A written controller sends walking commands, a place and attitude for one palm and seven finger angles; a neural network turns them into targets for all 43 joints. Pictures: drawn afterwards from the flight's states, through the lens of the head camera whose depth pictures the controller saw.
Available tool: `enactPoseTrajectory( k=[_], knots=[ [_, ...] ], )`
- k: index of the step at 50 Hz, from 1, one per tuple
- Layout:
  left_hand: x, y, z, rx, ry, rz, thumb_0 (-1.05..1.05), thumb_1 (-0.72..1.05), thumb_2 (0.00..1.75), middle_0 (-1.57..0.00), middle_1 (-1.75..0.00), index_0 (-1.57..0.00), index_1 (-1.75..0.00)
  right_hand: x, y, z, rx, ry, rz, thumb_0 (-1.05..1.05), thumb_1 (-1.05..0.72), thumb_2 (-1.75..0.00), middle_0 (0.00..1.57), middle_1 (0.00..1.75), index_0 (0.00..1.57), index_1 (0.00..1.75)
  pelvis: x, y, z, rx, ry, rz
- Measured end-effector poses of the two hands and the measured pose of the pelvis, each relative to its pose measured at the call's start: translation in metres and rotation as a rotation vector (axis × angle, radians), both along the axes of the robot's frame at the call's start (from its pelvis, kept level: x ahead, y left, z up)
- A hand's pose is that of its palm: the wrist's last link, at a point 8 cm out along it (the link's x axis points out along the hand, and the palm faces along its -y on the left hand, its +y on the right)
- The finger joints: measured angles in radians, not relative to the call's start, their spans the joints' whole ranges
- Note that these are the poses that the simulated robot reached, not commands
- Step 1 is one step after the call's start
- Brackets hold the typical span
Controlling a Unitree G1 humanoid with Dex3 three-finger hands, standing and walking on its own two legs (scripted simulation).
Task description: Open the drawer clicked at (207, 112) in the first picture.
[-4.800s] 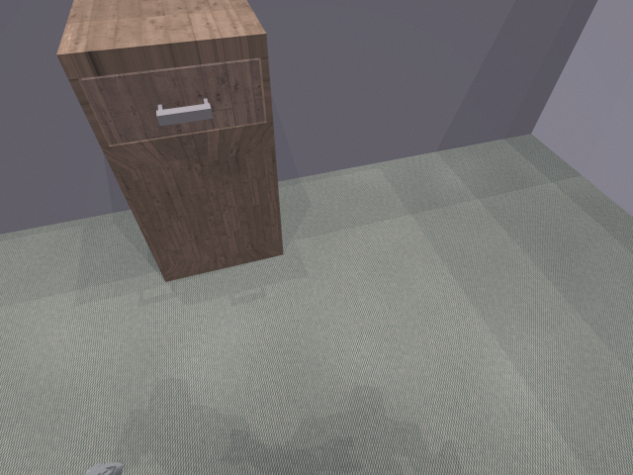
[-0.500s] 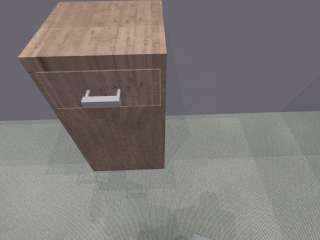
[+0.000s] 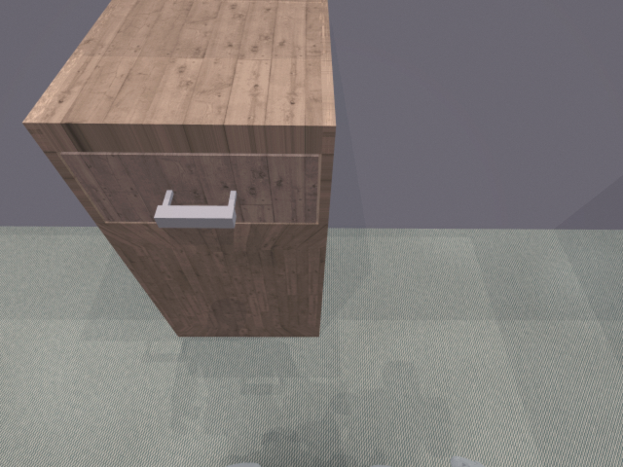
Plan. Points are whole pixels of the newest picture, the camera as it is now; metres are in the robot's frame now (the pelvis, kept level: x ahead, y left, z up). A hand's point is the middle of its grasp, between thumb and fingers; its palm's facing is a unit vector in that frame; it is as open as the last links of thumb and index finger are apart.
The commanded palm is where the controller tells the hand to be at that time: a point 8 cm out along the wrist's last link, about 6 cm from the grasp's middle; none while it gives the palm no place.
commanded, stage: come to a stop and stand still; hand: left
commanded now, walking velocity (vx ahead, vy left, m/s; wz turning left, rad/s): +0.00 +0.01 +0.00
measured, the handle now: (198, 206) +0.52 +0.25 -0.05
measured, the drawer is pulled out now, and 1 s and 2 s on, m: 0.00 0.00 0.00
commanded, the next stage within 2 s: look again from close up in 0.64 s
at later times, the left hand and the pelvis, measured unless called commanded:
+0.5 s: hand out of the picture +0.00 +0.13 -0.17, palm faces +0.06 -0.98 -0.21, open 7.3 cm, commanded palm none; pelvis -0.03 -0.05 +0.01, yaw +1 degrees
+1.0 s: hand out of the picture -0.04 +0.16 -0.17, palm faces +0.03 -0.98 -0.19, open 7.4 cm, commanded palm none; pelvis -0.04 -0.01 +0.00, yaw +0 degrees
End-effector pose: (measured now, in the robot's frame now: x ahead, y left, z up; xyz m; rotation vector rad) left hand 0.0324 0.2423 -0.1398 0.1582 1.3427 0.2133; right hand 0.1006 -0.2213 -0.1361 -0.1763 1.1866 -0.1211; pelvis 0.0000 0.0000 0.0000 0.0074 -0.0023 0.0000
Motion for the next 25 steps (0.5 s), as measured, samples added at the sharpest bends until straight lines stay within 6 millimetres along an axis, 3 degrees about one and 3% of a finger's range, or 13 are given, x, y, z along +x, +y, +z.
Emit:
enactPoseTrajectory(
  k=[6, 13, 19, 25],
  knots=[
    [-0.006, -0.016, 0.008, 0.063, -0.025, -0.028, 0.00, 0.91, 0.90, -0.20, -0.30, -0.19, -0.29, -0.013, -0.028, -0.019, 0.047, 0.003, -0.033, 0.00, -0.90, -0.89, 0.21, 0.30, 0.20, 0.30, -0.008, -0.025, -0.008, 0.022, -0.010, -0.002],
    [-0.017, -0.046, 0.015, 0.036, -0.023, -0.037, 0.00, 0.91, 0.90, -0.20, -0.30, -0.19, -0.29, -0.054, -0.052, -0.016, 0.035, 0.097, -0.067, 0.00, -0.90, -0.89, 0.20, 0.29, 0.20, 0.30, -0.013, -0.040, 0.002, 0.020, -0.010, 0.011],
    [-0.022, -0.058, 0.003, -0.005, -0.034, -0.012, 0.01, 0.93, 0.90, -0.20, -0.30, -0.20, -0.29, -0.095, -0.056, -0.014, 0.001, 0.178, -0.057, 0.00, -0.91, -0.89, 0.20, 0.29, 0.20, 0.30, -0.020, -0.046, -0.001, -0.004, -0.010, 0.030],
    [-0.036, -0.061, 0.003, -0.026, -0.019, -0.006, 0.01, 0.94, 0.90, -0.20, -0.30, -0.20, -0.29, -0.130, -0.048, -0.007, 0.012, 0.240, -0.055, 0.00, -0.90, -0.89, 0.20, 0.29, 0.20, 0.30, -0.028, -0.049, 0.006, -0.001, -0.025, 0.017]
  ],
)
